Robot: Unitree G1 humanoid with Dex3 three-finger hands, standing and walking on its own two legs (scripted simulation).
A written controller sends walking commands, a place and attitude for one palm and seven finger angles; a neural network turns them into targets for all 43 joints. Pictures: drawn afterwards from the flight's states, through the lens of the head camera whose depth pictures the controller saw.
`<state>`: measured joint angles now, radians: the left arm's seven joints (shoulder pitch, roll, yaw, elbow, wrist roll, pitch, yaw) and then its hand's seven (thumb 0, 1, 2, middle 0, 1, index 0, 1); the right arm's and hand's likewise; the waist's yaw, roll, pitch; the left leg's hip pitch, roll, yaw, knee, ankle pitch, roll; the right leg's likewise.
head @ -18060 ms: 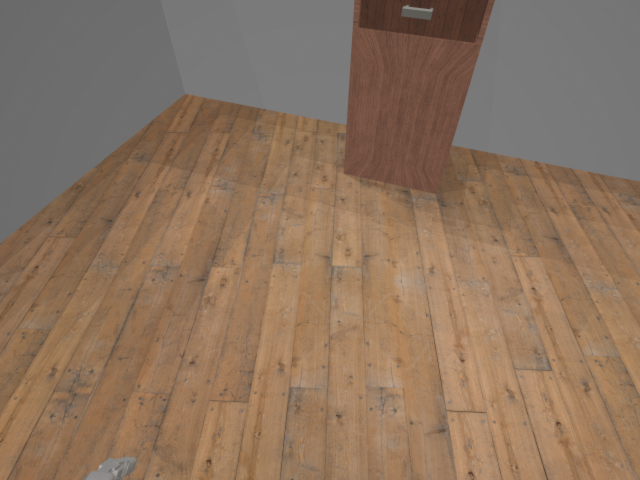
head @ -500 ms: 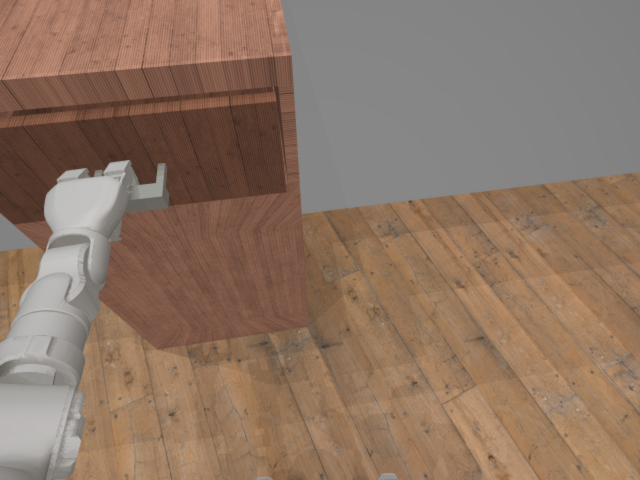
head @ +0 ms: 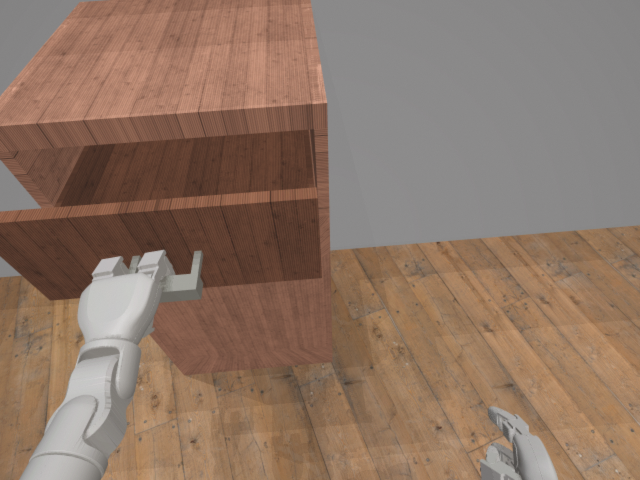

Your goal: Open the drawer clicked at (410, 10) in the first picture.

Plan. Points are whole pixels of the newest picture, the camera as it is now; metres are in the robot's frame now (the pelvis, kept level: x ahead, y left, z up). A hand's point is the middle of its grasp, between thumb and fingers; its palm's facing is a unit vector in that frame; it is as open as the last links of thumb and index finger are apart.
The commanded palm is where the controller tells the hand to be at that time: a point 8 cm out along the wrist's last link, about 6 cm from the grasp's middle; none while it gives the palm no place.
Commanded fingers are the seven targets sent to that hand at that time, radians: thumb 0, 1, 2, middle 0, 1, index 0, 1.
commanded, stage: pull the drawer open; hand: left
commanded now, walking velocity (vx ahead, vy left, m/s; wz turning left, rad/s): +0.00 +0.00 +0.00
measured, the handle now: (164, 275) +0.36 +0.24 +0.04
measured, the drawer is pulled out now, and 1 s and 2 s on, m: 0.14 0.30 0.30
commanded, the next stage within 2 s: open the thumb to release the handle in 1.12 s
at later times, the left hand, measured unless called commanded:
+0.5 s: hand (121, 412) +0.19 +0.24 +0.02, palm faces -0.01 -0.07 -1.00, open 5.8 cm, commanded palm +0.15 +0.24 +0.08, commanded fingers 0.00 0.90 0.90 -0.40 -1.35 -0.40 -1.35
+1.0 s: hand (107, 468) +0.14 +0.24 +0.02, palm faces -0.01 -0.08 -1.00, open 6.0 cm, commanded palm +0.09 +0.23 +0.08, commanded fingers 0.00 0.90 0.90 -0.40 -1.35 -0.40 -1.35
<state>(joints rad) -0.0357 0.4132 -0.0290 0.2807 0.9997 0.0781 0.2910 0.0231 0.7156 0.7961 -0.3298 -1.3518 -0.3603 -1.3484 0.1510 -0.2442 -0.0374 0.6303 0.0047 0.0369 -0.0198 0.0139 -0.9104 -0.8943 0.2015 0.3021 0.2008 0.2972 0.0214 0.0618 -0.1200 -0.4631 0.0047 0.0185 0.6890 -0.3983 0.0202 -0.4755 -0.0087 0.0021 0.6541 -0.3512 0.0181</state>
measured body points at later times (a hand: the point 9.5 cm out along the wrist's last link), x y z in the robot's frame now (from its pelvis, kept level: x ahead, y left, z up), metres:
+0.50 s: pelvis +0.00 -0.02 +0.00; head +0.03 -0.05 +0.45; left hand +0.19 +0.24 +0.08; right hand +0.21 -0.24 -0.10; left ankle -0.04 +0.10 -0.72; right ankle -0.02 -0.14 -0.72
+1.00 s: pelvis -0.01 -0.02 -0.01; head +0.00 -0.04 +0.44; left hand +0.13 +0.24 +0.08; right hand +0.20 -0.24 -0.10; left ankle -0.04 +0.10 -0.72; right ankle -0.02 -0.14 -0.72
